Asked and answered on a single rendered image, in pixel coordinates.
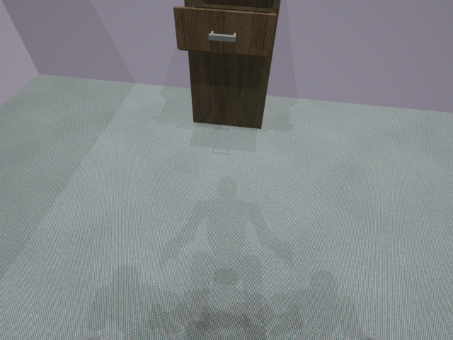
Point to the drawer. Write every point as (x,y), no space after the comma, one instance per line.
(254,30)

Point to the handle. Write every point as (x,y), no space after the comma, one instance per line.
(222,37)

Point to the cabinet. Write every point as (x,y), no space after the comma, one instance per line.
(230,89)

